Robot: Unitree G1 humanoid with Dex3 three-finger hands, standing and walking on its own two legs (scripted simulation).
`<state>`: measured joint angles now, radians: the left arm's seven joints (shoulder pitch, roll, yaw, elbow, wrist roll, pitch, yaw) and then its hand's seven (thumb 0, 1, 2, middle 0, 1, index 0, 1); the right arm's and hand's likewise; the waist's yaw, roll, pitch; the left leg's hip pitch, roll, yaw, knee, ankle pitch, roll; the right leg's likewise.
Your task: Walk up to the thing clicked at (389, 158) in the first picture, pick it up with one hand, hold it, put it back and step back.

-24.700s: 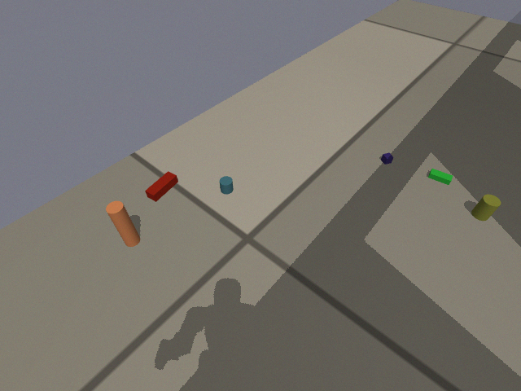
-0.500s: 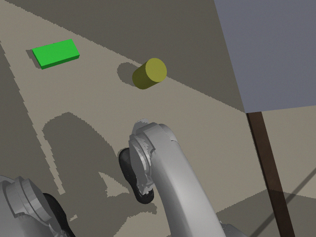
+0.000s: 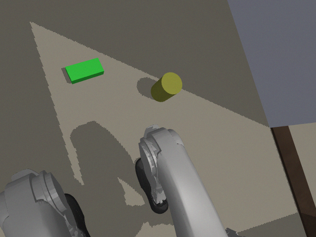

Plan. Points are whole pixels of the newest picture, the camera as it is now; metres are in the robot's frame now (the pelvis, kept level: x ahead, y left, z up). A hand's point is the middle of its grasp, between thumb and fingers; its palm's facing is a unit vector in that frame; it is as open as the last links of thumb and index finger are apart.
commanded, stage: lift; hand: left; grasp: from above
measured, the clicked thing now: out of the picture +0.51 +0.34 -0.22
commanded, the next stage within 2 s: hold in 1.64 s
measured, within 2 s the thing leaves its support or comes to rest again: neither
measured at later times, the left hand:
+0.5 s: hand out of the picture +0.44 +0.33 -0.05, palm faces -0.12 -0.40 -0.91, open 7.1 cm
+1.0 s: hand out of the picture +0.36 +0.29 +0.15, palm faces -0.16 -0.39 -0.91, open 7.2 cm
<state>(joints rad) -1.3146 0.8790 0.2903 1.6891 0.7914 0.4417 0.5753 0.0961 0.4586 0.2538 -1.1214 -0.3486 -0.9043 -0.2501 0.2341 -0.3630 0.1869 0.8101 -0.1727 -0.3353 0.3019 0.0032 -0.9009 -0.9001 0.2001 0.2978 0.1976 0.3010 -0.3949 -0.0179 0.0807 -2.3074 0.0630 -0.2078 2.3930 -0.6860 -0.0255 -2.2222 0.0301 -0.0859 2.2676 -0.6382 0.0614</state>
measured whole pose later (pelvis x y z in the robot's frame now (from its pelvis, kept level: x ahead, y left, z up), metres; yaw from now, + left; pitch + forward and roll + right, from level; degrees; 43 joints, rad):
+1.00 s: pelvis +0.02 -0.02 +0.23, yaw +8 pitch +27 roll -1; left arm -0.74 0.30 0.02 1.08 0.59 0.73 0.41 0.09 0.44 0.28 -1.12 -0.27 -0.93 -0.22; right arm 0.14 -0.28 0.02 0.87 0.02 -0.18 0.05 0.01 -0.91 -0.90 0.20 0.30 0.20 0.30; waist -0.11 0.06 -0.23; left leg -1.51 0.09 -0.05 1.62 -0.58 -0.05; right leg -1.50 0.00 -0.02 1.60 -0.58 0.00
